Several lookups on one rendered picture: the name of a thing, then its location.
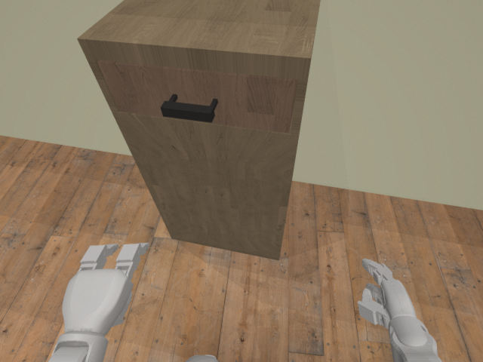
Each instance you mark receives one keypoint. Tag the right robot forearm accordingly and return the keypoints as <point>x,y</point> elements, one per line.
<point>411,341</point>

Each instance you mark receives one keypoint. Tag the handle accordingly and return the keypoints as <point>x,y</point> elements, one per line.
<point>187,111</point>

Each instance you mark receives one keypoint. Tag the left robot forearm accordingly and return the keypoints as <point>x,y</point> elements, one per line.
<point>79,346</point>

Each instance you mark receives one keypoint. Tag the drawer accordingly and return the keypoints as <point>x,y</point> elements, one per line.
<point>252,101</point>

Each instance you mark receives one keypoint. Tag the robot left hand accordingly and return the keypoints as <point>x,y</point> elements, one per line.
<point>97,299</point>

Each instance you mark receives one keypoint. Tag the cabinet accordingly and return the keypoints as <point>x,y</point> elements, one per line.
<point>213,184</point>

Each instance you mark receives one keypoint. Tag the robot right hand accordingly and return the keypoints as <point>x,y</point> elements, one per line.
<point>392,299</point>

